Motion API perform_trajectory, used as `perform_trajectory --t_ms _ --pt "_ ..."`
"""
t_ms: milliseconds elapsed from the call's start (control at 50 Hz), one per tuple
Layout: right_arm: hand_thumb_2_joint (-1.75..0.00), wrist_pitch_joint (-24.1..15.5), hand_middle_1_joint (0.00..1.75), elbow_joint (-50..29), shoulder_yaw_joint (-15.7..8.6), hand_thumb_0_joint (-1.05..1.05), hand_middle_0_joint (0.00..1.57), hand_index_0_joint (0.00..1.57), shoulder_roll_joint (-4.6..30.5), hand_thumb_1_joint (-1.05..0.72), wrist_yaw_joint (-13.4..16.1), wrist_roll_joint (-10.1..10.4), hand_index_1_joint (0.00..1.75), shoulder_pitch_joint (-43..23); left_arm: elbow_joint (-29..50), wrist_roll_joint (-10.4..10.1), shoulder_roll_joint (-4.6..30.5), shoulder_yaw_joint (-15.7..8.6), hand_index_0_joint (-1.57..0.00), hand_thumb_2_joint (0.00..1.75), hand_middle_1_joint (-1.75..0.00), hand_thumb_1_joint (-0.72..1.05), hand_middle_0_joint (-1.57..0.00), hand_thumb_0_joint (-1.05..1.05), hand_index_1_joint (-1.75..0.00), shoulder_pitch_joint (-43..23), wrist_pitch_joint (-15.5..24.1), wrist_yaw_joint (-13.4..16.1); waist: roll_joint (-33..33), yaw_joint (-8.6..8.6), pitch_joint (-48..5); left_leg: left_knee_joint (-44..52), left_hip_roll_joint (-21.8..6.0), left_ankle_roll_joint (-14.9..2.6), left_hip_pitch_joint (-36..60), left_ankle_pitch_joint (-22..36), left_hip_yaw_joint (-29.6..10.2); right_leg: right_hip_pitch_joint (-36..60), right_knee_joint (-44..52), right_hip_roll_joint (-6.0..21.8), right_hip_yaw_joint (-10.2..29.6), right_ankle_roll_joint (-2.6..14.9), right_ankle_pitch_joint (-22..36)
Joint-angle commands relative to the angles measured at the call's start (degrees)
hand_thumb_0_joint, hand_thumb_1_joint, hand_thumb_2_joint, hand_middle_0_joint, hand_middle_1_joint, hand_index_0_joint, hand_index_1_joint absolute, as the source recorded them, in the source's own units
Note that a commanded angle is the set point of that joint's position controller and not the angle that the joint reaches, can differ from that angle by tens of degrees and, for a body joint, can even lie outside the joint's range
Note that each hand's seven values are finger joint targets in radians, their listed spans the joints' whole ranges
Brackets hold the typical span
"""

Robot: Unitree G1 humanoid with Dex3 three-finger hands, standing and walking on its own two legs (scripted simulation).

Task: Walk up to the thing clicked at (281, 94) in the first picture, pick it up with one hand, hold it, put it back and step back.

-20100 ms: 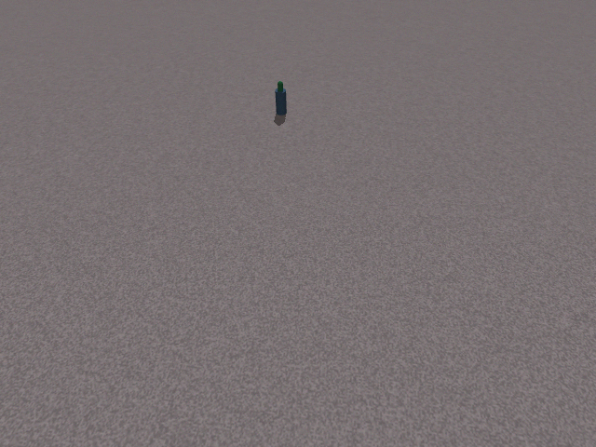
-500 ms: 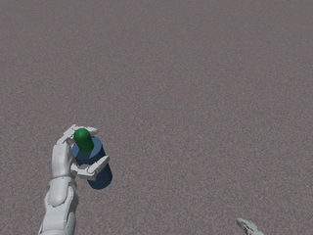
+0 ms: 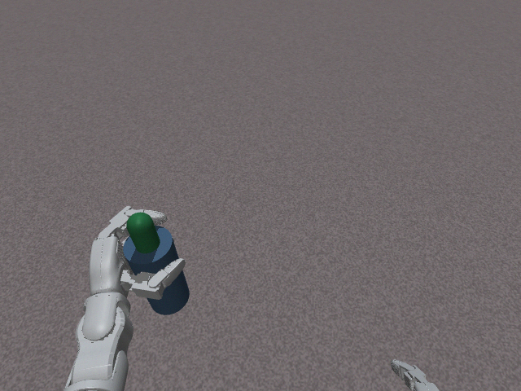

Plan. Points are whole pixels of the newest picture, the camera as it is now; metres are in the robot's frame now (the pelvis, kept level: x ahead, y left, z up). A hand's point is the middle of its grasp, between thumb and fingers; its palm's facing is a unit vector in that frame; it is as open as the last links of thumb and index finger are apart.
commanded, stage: hold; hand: left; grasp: from the side
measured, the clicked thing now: (155, 262) +0.33 +0.17 +0.03
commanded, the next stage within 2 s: crouch in 1.76 s
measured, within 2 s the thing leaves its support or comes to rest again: neither
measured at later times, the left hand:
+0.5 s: hand (152, 256) +0.33 +0.17 +0.05, palm faces +0.14 -0.99 -0.01, open 9.6 cm
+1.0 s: hand (150, 254) +0.33 +0.17 +0.05, palm faces +0.14 -0.99 -0.01, open 9.6 cm
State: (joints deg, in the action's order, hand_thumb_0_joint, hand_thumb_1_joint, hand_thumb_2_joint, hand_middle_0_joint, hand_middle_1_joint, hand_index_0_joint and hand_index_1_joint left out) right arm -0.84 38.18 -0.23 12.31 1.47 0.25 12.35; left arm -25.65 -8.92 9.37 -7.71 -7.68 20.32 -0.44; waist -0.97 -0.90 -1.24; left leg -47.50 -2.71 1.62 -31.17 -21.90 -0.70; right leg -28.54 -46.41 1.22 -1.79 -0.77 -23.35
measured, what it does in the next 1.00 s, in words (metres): stands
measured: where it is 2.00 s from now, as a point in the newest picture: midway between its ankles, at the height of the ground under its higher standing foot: outside the picture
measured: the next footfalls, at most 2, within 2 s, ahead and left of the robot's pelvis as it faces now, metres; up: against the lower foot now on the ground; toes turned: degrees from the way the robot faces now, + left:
none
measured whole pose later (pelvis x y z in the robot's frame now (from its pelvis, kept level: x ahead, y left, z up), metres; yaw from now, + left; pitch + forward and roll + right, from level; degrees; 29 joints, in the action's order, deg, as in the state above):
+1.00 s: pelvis +0.00 +0.00 +0.00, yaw +0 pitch +5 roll -1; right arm -1.0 39.2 -0.5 12.3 1.5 0.4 13.1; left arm -26.4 -8.7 9.4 -7.8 -7.7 21.3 -0.4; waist -0.9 -1.0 -1.3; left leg -46.5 -2.6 1.4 -30.1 -21.4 -0.5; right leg -27.4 -45.2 1.3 -1.6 -1.0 -22.7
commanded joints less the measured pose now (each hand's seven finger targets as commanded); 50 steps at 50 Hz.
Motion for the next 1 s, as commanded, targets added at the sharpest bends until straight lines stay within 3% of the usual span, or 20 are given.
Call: perform_trajectory --t_ms 0,100,160,220,260,280,300,360,460,520,540,580,640,720,800,840,880,900,960,980 --pt "-0.90 -2.42 0.30 -7.02 -2.47 0.00 0.20 0.20 7.52 -0.93 0.56 -0.27 0.30 -1.63 17.72 -0.38 8.30 -2.61 -1.27 1.17 -1.38 0.20 -1.25 0.00 -1.37 -17.59 5.39 0.10 -0.54 0.08 -19.17 6.15 1.97 -1.42 10.31 13.58 0.87 6.72 6.64 -1.59 -0.07 0.75 17.07" --pt "-0.91 -2.59 0.30 -6.15 -2.32 0.00 0.20 0.20 7.39 -0.92 0.66 -0.34 0.30 -1.73 14.45 -0.52 7.58 -3.02 -1.27 1.19 -1.39 0.22 -1.25 0.00 -1.38 -19.79 5.37 0.44 0.71 -0.86 -14.80 6.41 2.02 -1.70 8.13 10.67 1.10 4.37 7.23 -1.42 0.11 0.51 15.02" --pt "-0.91 -2.57 0.30 -6.11 -2.45 0.00 0.20 0.20 7.52 -0.92 0.65 -0.37 0.30 -1.56 16.73 -0.25 9.33 -3.92 -1.27 1.20 -1.38 0.23 -1.26 0.00 -1.38 -20.80 5.92 0.46 -0.87 -0.08 -16.59 7.14 1.88 -1.47 9.32 9.99 0.86 4.76 7.05 -1.55 -0.12 0.89 13.64" --pt "-0.91 -2.65 0.30 -6.44 -2.54 0.00 0.20 0.20 7.74 -0.93 0.48 -0.27 0.30 -1.54 13.23 -0.65 7.20 -2.60 -1.30 1.21 -1.41 0.25 -1.28 0.00 -1.40 -18.31 5.94 -0.31 0.16 -0.26 -16.48 6.93 1.92 -1.50 9.21 11.08 0.73 5.64 6.87 -1.59 -0.22 0.85 14.59" --pt "-0.91 -2.56 0.30 -6.77 -2.43 0.00 0.20 0.20 7.54 -0.93 0.55 -0.23 0.30 -1.63 14.23 -0.64 7.77 -2.59 -1.28 1.19 -1.39 0.21 -1.26 0.00 -1.39 -18.55 5.88 -0.49 0.23 -0.25 -17.58 6.57 2.06 -1.59 9.40 11.83 1.02 6.61 7.27 -1.43 0.07 0.63 15.58" --pt "-0.91 -2.54 0.30 -6.42 -2.58 0.00 0.20 0.20 7.73 -0.93 0.67 -0.24 0.30 -1.63 17.96 -0.72 10.60 -4.65 -1.27 1.19 -1.38 0.20 -1.26 0.00 -1.38 -21.49 6.31 -0.27 -0.66 0.14 -18.11 6.74 2.25 -1.62 9.43 11.21 1.26 6.67 7.77 -1.30 0.32 0.58 15.21" --pt "-0.91 -2.55 0.30 -6.09 -2.42 0.00 0.20 0.20 7.37 -0.93 0.76 -0.24 0.30 -1.50 14.33 -0.39 8.28 -2.77 -1.28 1.20 -1.40 0.19 -1.27 0.00 -1.39 -17.82 5.79 -0.34 0.32 -0.48 -16.52 6.95 2.30 -1.67 9.04 9.97 1.36 6.08 8.03 -1.25 0.35 0.43 14.08" --pt "-0.91 -2.88 0.30 -5.99 -2.43 0.00 0.20 0.20 7.49 -0.93 0.67 -0.18 0.30 -1.82 10.72 -0.97 6.67 -2.83 -1.27 1.19 -1.38 0.20 -1.25 0.00 -1.38 -16.97 5.33 -0.27 2.36 -0.65 -14.80 6.76 2.09 -1.92 7.71 9.33 1.26 4.84 8.24 -1.36 0.26 0.38 13.73" --pt "-0.91 -2.77 0.30 -6.38 -2.66 0.00 0.20 0.20 7.71 -0.92 0.37 -0.18 0.30 -1.62 15.32 -0.40 8.94 -3.44 -1.28 1.21 -1.39 0.22 -1.26 0.00 -1.39 -18.45 6.45 -0.17 -0.63 0.19 -16.63 7.51 1.98 -1.49 9.13 9.78 0.84 5.39 7.42 -1.61 -0.22 0.90 13.31" --pt "-0.91 -2.66 0.30 -6.30 -2.71 0.00 0.20 0.20 7.76 -0.93 0.53 -0.04 0.30 -1.13 17.24 -0.78 10.54 -5.36 -1.28 1.20 -1.40 0.22 -1.26 0.00 -1.39 -18.60 7.05 0.04 -1.39 0.60 -18.79 7.13 2.03 -1.34 10.27 11.70 0.96 6.59 7.15 -1.62 -0.13 0.94 14.84" --pt "-0.91 -2.64 0.30 -6.41 -2.34 0.00 0.20 0.20 7.42 -0.93 0.63 -0.12 0.30 -1.06 16.56 -0.88 8.51 -3.37 -1.27 1.20 -1.39 0.20 -1.25 0.00 -1.38 -17.85 6.63 -0.15 0.49 -0.15 -18.31 6.80 2.05 -1.58 9.78 12.31 0.99 7.32 7.40 -1.56 -0.02 0.63 15.94" --pt "-0.91 -2.82 0.30 -5.93 -2.35 0.00 0.20 0.20 7.50 -0.93 0.68 -0.12 0.30 -0.99 15.39 -1.14 6.96 -2.02 -1.27 1.20 -1.39 0.20 -1.25 0.00 -1.39 -18.16 6.22 -0.27 0.41 -1.01 -17.17 6.62 2.04 -1.72 9.71 13.04 1.00 6.23 7.18 -1.54 0.12 0.52 17.27" --pt "-0.91 -2.83 0.30 -5.41 -2.63 0.00 0.20 0.20 7.84 -0.93 1.00 -0.05 0.30 -0.90 15.32 -0.58 9.18 -3.26 -1.25 1.18 -1.37 0.17 -1.23 0.00 -1.36 -21.24 5.93 -0.10 0.41 -1.01 -15.79 6.95 1.92 -1.81 9.73 11.65 1.00 5.14 7.71 -1.38 0.24 0.52 16.03" --pt "-0.91 -2.85 0.30 -5.78 -2.73 0.00 0.20 0.20 7.76 -0.92 0.69 -0.24 0.30 -1.03 12.98 -0.70 6.47 -1.58 -1.26 1.19 -1.37 0.20 -1.24 0.00 -1.37 -18.50 6.02 -0.55 0.22 -0.83 -16.03 7.23 1.85 -1.54 9.93 10.84 0.69 4.72 7.57 -1.62 -0.38 0.86 14.42" --pt "-0.91 -2.83 0.30 -5.74 -2.86 0.00 0.20 0.20 7.85 -0.93 0.46 -0.10 0.30 -1.08 14.50 -0.63 9.49 -3.98 -1.26 1.19 -1.38 0.18 -1.24 0.00 -1.37 -18.52 6.16 -0.13 -0.85 0.27 -17.28 7.02 2.07 -1.39 9.98 11.95 0.92 6.21 7.59 -1.49 -0.22 0.85 15.29" --pt "-0.91 -2.81 0.30 -5.97 -2.71 0.00 0.20 0.20 7.55 -0.93 0.38 -0.14 0.30 -1.01 12.96 -0.54 7.02 -2.22 -1.26 1.20 -1.38 0.17 -1.24 0.00 -1.38 -16.10 5.94 0.06 1.35 -0.34 -16.60 6.61 1.97 -1.64 9.04 12.87 0.85 6.31 7.26 -1.58 -0.29 0.66 16.60" --pt "-0.91 -2.66 0.30 -5.84 -2.79 0.00 0.20 0.20 7.70 -0.93 0.52 -0.10 0.30 -0.99 17.13 -0.83 10.00 -4.77 -1.25 1.19 -1.37 0.15 -1.24 0.00 -1.37 -19.91 6.45 0.48 -0.75 0.38 -18.26 6.47 2.05 -1.56 9.82 14.22 1.02 7.13 7.17 -1.43 -0.06 0.69 18.01" --pt "-0.91 -2.59 0.30 -5.79 -2.74 0.00 0.20 0.20 7.56 -0.93 0.53 -0.14 0.30 -0.62 16.46 -0.56 8.62 -3.32 -1.25 1.19 -1.37 0.15 -1.24 0.00 -1.37 -18.60 6.31 0.38 -0.63 -0.03 -18.52 6.50 1.98 -1.54 10.79 14.73 0.97 7.11 7.04 -1.50 -0.13 0.68 18.27" --pt "-0.91 -2.70 0.30 -6.09 -2.82 0.00 0.20 0.20 7.90 -0.93 0.34 -0.05 0.30 -1.71 12.15 -0.37 7.35 -2.62 -1.27 1.21 -1.39 0.15 -1.25 0.00 -1.39 -17.94 5.97 0.23 0.05 -0.72 -13.65 7.44 1.72 -1.53 8.86 10.95 0.71 4.03 7.44 -1.76 -0.40 0.91 14.21" --pt "-0.91 -2.66 0.30 -5.86 -2.98 0.00 0.20 0.20 7.98 -0.92 0.44 -0.05 0.30 -1.13 16.33 -0.37 9.69 -4.23 -1.25 1.21 -1.38 0.19 -1.24 0.00 -1.38 -21.02 6.60 0.60 -1.50 -0.11 -16.55 7.51 1.66 -1.34 10.19 11.45 0.61 4.61 7.08 -1.73 -0.38 1.11 14.47"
